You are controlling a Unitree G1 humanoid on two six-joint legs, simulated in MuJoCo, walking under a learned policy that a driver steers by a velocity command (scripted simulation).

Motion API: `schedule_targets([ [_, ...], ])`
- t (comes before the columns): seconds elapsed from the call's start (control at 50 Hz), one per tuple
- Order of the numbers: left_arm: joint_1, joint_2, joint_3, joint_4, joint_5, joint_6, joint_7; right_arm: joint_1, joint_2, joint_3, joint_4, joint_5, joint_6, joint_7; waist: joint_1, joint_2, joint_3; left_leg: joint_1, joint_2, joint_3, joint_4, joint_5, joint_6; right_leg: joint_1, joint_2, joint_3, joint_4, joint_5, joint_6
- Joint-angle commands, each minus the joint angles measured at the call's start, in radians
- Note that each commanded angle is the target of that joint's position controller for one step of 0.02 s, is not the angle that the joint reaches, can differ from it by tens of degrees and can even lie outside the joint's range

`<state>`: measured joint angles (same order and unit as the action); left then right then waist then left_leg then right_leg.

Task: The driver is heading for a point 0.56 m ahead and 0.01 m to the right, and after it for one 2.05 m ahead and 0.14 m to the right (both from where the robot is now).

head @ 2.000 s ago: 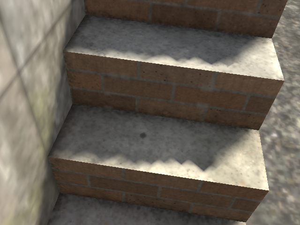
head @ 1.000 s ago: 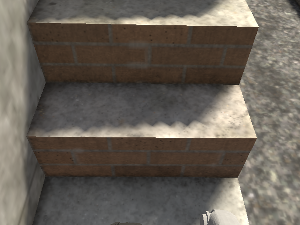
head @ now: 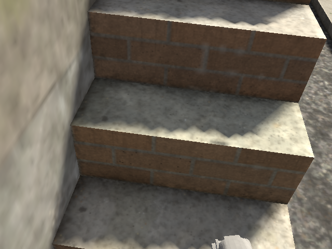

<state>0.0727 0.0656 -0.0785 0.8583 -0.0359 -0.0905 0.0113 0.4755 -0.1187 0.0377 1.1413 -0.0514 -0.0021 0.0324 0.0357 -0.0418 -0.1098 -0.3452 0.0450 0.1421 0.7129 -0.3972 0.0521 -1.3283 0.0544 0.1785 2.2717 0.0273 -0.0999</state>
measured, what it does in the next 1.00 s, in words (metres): climbs: right foot 0.22 m higher, then left foot 0.22 m higher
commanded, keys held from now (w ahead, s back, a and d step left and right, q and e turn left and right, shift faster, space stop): w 1.00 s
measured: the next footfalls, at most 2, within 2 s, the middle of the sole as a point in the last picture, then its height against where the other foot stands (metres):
right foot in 0.20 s outside the picture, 0.22 m higher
left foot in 0.72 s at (140, 222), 0.22 m higher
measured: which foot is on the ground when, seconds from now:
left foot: down 0.00-0.22, up 0.24-0.70, down 0.72-1.00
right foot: up 0.00-0.18, down 0.20-0.74, up 0.76-1.00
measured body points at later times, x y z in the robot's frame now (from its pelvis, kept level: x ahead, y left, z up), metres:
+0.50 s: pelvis +0.21 -0.04 +0.23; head +0.18 -0.08 +0.68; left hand +0.10 +0.17 +0.09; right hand +0.49 -0.19 +0.20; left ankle +0.29 +0.16 -0.09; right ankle +0.19 -0.12 -0.50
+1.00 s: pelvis +0.43 -0.02 +0.43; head +0.41 +0.00 +0.88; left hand +0.64 +0.16 +0.35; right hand +0.33 -0.24 +0.28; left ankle +0.43 +0.10 -0.29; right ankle +0.46 -0.18 +0.06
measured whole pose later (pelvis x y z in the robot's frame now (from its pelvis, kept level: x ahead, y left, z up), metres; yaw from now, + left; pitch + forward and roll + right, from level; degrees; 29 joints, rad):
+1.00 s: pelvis +0.43 -0.02 +0.43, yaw +0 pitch +1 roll +2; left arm 0.06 0.11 -0.06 0.74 -0.04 -0.08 -0.01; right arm 0.51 -0.14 0.03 1.21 -0.04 -0.04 0.04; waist 0.02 -0.09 -0.10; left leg -0.34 0.01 0.12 0.69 -0.36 0.02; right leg -1.17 0.09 0.24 2.31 -0.05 -0.16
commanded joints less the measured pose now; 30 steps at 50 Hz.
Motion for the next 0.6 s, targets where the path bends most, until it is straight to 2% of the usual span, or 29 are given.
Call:
schedule_targets([
  [0.02, -0.106, -0.034, -0.041, -0.116, -0.023, -0.010, 0.035, -0.033, -0.067, -0.007, -0.093, 0.038, -0.009, -0.025, 0.014, 0.187, 0.221, -0.137, 0.184, -0.183, -0.443, 0.112, 0.048, -0.186, -0.024, -0.080, -0.059, -0.087, 0.062],
  [0.04, -0.151, -0.033, -0.049, -0.156, -0.029, -0.018, 0.045, -0.011, -0.088, -0.014, -0.087, 0.037, -0.016, -0.040, 0.004, 0.219, 0.206, -0.132, 0.175, -0.175, -0.485, 0.141, 0.058, -0.162, -0.050, -0.113, -0.113, -0.103, 0.072],
  [0.06, -0.206, -0.029, -0.057, -0.182, -0.024, -0.015, 0.047, 0.020, -0.136, -0.028, -0.092, 0.043, -0.023, -0.053, -0.026, 0.220, 0.166, -0.127, 0.177, -0.158, -0.592, 0.187, 0.090, -0.069, -0.064, -0.247, -0.237, -0.149, 0.093],
  [0.08, -0.192, -0.051, -0.065, -0.211, -0.003, -0.010, 0.049, 0.004, -0.209, -0.051, -0.103, 0.054, -0.012, -0.070, 0.006, 0.267, 0.069, -0.051, 0.231, -0.194, -0.668, 0.257, 0.124, 0.100, -0.155, -0.257, -0.289, -0.268, 0.081],
  [0.1, -0.247, -0.037, -0.061, -0.235, 0.007, -0.003, 0.037, 0.049, -0.214, -0.059, -0.087, 0.065, 0.008, -0.083, -0.025, 0.194, 0.042, 0.068, 0.227, -0.150, -0.687, 0.344, 0.123, 0.135, -0.170, -0.291, -0.398, -0.322, 0.078],
  [0.12, -0.345, -0.022, -0.059, -0.278, -0.006, -0.009, 0.014, 0.054, -0.194, -0.053, -0.057, 0.104, 0.009, -0.082, -0.038, 0.144, 0.077, 0.028, 0.201, -0.075, -0.730, 0.548, 0.096, 0.315, -0.143, -0.408, -0.634, -0.366, 0.044],
  [0.14, -0.359, -0.041, -0.062, -0.296, 0.001, -0.009, 0.005, 0.114, -0.173, -0.036, -0.022, 0.106, 0.006, -0.088, -0.030, 0.199, 0.022, 0.057, 0.214, -0.051, -0.687, 1.187, 0.109, 0.496, -0.080, -0.470, -0.699, -0.452, 0.008],
  [0.16, -0.298, -0.012, -0.043, -0.314, 0.005, -0.006, -0.007, 0.162, -0.223, -0.039, 0.015, 0.081, -0.007, -0.089, 0.013, 0.279, -0.031, 0.219, 0.239, -0.008, -0.580, 1.896, 0.116, 0.533, -0.035, -0.479, -0.719, -0.514, -0.039],
  [0.18, -0.143, 0.047, -0.018, -0.289, 0.019, 0.006, -0.027, 0.129, -0.321, -0.061, 0.002, 0.071, -0.007, -0.095, 0.101, 0.394, -0.111, 0.409, 0.273, -0.020, -0.464, 2.218, 0.157, 0.562, 0.002, -0.438, -0.855, -0.595, -0.061],
  [0.2, 0.018, 0.137, 0.018, -0.265, 0.046, 0.011, -0.038, 0.015, -0.379, -0.079, -0.044, 0.067, -0.019, -0.087, 0.180, 0.376, -0.199, 0.482, 0.299, -0.034, -0.321, 2.352, 0.208, 0.687, 0.011, -0.351, -1.015, -0.601, -0.068],
  [0.22, 0.171, 0.240, 0.060, -0.233, 0.066, 0.030, -0.049, -0.045, -0.407, -0.093, -0.092, 0.059, -0.043, -0.090, 0.231, 0.294, -0.294, 0.406, 0.305, -0.102, -0.153, 2.237, 0.236, 0.929, -0.011, -0.152, -1.208, -0.545, -0.095],
  [0.24, 0.383, 0.340, 0.115, -0.139, 0.092, 0.065, -0.018, -0.084, -0.333, -0.091, -0.147, 0.061, -0.072, -0.067, 0.236, -0.013, -0.347, -0.002, 0.212, -0.132, 0.119, 1.903, 0.243, 1.227, -0.174, 0.339, -1.477, -0.681, -0.203],
  [0.26, 0.625, 0.414, 0.156, -0.001, 0.100, 0.090, 0.032, -0.216, -0.274, -0.097, -0.156, 0.057, -0.102, -0.026, 0.283, -0.294, -0.342, -0.354, -0.022, -0.212, 0.527, 0.616, 0.209, 1.411, -0.335, 0.884, -1.945, -0.967, -0.306],
  [0.28, 0.582, 0.311, 0.131, 0.052, 0.096, 0.079, 0.064, -0.395, -0.156, -0.091, -0.225, 0.022, -0.119, 0.019, 0.243, -0.157, -0.229, -0.586, -0.156, -0.473, 1.215, 0.378, 0.174, 1.301, -0.401, 1.062, -2.057, -1.029, -0.243],
  [0.3, 0.438, 0.198, 0.089, 0.072, 0.066, 0.058, 0.065, -0.529, 0.003, -0.042, -0.371, 0.007, -0.123, 0.056, 0.118, -0.071, -0.018, -0.856, -0.169, -0.520, 1.539, 0.275, 0.173, 1.170, -0.420, 0.849, -1.992, -0.942, -0.147],
  [0.32, 0.362, 0.088, 0.053, 0.112, 0.050, 0.041, 0.046, -0.578, 0.084, -0.001, -0.459, 0.009, -0.122, 0.070, 0.039, -0.061, 0.149, -0.979, -0.152, -0.470, 1.686, 0.181, 0.175, 1.056, -0.377, 0.563, -1.920, -0.820, -0.080],
  [0.34, 0.346, -0.005, 0.031, 0.163, 0.025, 0.026, 0.015, -0.508, 0.113, 0.021, -0.485, 0.028, -0.117, 0.068, -0.022, -0.004, 0.194, -1.040, -0.125, -0.432, 1.748, 0.167, 0.174, 1.044, -0.297, 0.316, -1.855, -0.699, -0.002],
  [0.36, 0.302, -0.081, 0.004, 0.182, 0.035, 0.016, -0.018, -0.404, 0.112, 0.035, -0.485, 0.049, -0.124, 0.075, -0.093, 0.012, 0.190, -1.034, -0.107, -0.424, 1.741, 0.185, 0.172, 1.003, -0.246, 0.157, -1.839, -0.570, 0.039],
  [0.38, 0.212, -0.084, 0.003, 0.161, 0.047, 0.010, -0.040, -0.322, 0.071, 0.035, -0.463, 0.071, -0.121, 0.074, -0.152, 0.035, 0.177, -1.002, -0.095, -0.426, 1.696, 0.263, 0.160, 0.949, -0.212, 0.007, -1.812, -0.451, 0.084],
  [0.4, 0.135, -0.036, 0.011, 0.134, 0.060, 0.005, -0.044, -0.308, 0.018, 0.033, -0.464, 0.086, -0.115, 0.062, -0.183, 0.035, 0.190, -0.930, -0.096, -0.398, 1.588, 0.327, 0.122, 0.841, -0.191, -0.093, -1.871, -0.437, 0.098],
  [0.42, 0.091, 0.038, 0.024, 0.121, 0.073, -0.005, -0.049, -0.343, -0.011, 0.033, -0.467, 0.086, -0.102, 0.039, -0.182, 0.031, 0.201, -0.847, -0.116, -0.333, 1.532, 0.414, 0.084, 0.723, -0.179, -0.189, -1.942, -0.392, 0.094],
  [0.44, 0.107, 0.093, 0.031, 0.133, 0.081, -0.011, -0.052, -0.385, -0.006, 0.039, -0.469, 0.088, -0.081, 0.004, -0.159, -0.001, 0.219, -0.854, -0.132, -0.276, 1.594, 0.445, 0.052, 0.675, -0.194, -0.216, -1.990, -0.335, 0.067],
  [0.48, 0.221, 0.111, 0.025, 0.187, 0.065, -0.014, -0.058, -0.425, 0.047, 0.057, -0.472, 0.093, -0.050, -0.043, -0.111, -0.074, 0.274, -1.026, -0.136, -0.238, 1.775, 0.426, 0.026, 0.734, -0.211, -0.223, -1.989, -0.286, 0.041],
  [0.5, 0.300, 0.110, 0.029, 0.214, 0.066, -0.011, -0.059, -0.457, 0.077, 0.071, -0.494, 0.098, -0.052, -0.062, -0.088, -0.087, 0.292, -1.131, -0.115, -0.243, 1.754, 0.430, 0.036, 0.830, -0.205, -0.212, -1.962, -0.300, 0.058],
  [0.52, 0.365, 0.121, 0.039, 0.224, 0.056, -0.009, -0.050, -0.522, 0.074, 0.082, -0.514, 0.087, -0.056, -0.062, -0.058, -0.072, 0.287, -1.161, -0.097, -0.197, 1.620, 0.475, 0.039, 0.866, -0.203, -0.219, -1.994, -0.320, 0.072],
  [0.54, 0.441, 0.130, 0.044, 0.229, 0.055, -0.012, -0.032, -0.602, 0.063, 0.087, -0.534, 0.081, -0.060, -0.058, -0.004, -0.054, 0.271, -1.181, -0.075, -0.135, 1.546, 0.505, 0.032, 0.920, -0.238, -0.157, -2.040, -0.334, 0.041],
  [0.56, 0.510, 0.133, 0.046, 0.236, 0.054, -0.005, -0.011, -0.676, 0.070, 0.093, -0.555, 0.086, -0.066, -0.056, 0.039, -0.047, 0.250, -1.227, -0.041, -0.104, 1.474, 0.502, 0.021, 1.013, -0.272, -0.102, -2.073, -0.314, 0.026],
  [0.58, 0.515, 0.150, 0.049, 0.227, 0.059, 0.004, 0.009, -0.689, 0.064, 0.097, -0.546, 0.075, -0.075, -0.063, 0.044, -0.057, 0.210, -1.225, 0.005, -0.057, 1.382, 0.486, 0.004, 1.084, -0.285, -0.069, -2.096, -0.260, 0.008],
  [0.6, 0.495, 0.207, 0.072, 0.225, 0.050, 0.009, 0.031, -0.783, 0.078, 0.110, -0.597, 0.045, -0.075, -0.054, 0.031, -0.102, 0.162, -1.065, 0.067, 0.007, 1.242, 0.400, 0.006, 1.065, -0.350, -0.060, -2.252, -0.085, -0.035],
])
